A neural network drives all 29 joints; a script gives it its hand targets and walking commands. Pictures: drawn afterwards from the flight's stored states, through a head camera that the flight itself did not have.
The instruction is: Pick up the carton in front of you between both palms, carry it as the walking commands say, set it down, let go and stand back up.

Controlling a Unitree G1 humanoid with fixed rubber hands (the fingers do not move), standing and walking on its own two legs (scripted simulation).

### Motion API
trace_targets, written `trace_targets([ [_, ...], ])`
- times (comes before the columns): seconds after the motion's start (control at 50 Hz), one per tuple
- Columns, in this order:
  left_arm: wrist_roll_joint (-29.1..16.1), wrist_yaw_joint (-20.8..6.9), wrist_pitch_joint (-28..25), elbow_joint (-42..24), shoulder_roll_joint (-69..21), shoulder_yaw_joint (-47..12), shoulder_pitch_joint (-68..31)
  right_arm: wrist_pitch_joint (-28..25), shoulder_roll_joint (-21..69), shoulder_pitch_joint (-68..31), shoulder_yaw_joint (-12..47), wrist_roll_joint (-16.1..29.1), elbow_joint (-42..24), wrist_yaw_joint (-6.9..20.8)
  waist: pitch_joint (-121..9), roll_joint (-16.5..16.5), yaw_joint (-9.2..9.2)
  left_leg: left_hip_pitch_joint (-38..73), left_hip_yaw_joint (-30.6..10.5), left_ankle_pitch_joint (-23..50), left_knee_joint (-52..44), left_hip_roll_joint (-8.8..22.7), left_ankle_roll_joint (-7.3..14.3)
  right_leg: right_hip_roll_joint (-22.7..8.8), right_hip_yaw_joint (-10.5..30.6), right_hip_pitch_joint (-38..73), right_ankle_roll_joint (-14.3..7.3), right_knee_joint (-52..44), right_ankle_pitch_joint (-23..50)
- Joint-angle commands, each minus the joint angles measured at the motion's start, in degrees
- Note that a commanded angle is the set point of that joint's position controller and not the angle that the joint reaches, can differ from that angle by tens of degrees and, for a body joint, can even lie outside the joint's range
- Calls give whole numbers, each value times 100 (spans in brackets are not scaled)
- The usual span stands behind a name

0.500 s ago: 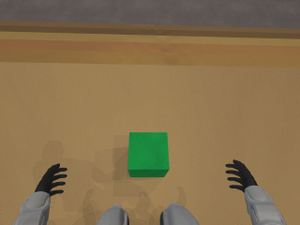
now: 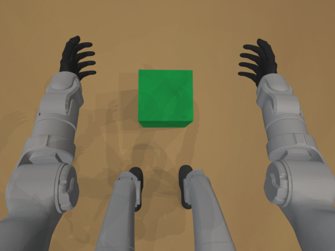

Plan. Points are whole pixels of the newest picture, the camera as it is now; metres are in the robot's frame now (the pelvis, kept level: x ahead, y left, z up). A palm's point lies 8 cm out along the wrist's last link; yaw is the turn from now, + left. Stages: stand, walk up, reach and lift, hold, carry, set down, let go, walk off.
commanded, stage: reach and lift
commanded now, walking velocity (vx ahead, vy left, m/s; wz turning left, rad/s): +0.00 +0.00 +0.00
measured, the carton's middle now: (164, 102) +0.52 -0.02 -0.54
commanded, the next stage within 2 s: none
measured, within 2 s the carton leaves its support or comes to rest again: leaves its support in 1.94 s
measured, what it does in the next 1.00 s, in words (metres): lowers itself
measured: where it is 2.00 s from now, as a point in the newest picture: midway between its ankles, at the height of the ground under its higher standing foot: (161, 195)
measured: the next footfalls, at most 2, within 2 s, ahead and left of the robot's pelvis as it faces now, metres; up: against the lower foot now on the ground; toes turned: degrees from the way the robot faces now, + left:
none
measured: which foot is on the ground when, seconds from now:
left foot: down 0.00-1.00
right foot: down 0.00-1.00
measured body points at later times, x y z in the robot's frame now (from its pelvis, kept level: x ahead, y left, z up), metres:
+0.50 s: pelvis +0.03 +0.00 -0.09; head +0.37 +0.00 +0.20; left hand +0.54 +0.18 -0.26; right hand +0.53 -0.21 -0.26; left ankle +0.09 +0.13 -0.63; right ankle +0.09 -0.13 -0.63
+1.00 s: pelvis -0.03 +0.00 -0.27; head +0.35 -0.01 -0.03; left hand +0.54 +0.17 -0.46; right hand +0.53 -0.21 -0.46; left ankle +0.09 +0.13 -0.63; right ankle +0.09 -0.13 -0.63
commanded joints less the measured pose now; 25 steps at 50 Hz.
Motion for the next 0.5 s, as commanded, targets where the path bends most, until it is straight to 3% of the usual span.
trace_targets([
  [0.0, 88, 25, -89, -247, 692, 263, -2185, -92, -796, -2232, -245, -85, -248, -13, -5014, -117, -47, 1967, 341, -286, -524, -293, -150, 243, -367, 2142, 187, -592, -171],
  [0.08, 341, 14, -175, -76, 650, 544, -2617, -169, -719, -2657, -514, -349, -32, -11, -5640, -90, -81, 1871, 401, 4, -392, -370, -157, 285, -409, 2118, 218, -478, 126],
  [0.16, 647, -20, -391, -183, 503, 786, -2523, -362, -510, -2545, -746, -615, -135, 5, -6202, -69, -63, 1848, 432, 885, -258, -429, -150, 338, -403, 2200, 212, -317, 1096],
  [0.3, 902, -48, -908, -205, 72, 994, -1843, -849, -10, -1885, -1059, -875, -271, -6, -6016, -121, -55, 437, 349, 1865, 530, -415, -141, 331, -240, 1430, 168, 545, 2574],
  [0.38, 802, 17, -1077, -183, -13, 884, -1513, -1027, 54, -1515, -992, -791, -249, -75, -5989, -93, -67, -372, 289, 2094, 1334, -398, -175, 325, -190, 565, 185, 1342, 2745],
  [0.48, 292, 180, -1143, -449, 243, 349, -1689, -1136, -299, -1643, -552, -278, -435, -213, -6718, 39, -108, -476, 268, 2399, 2413, -389, -237, 320, -235, -141, 230, 2326, 2668],
])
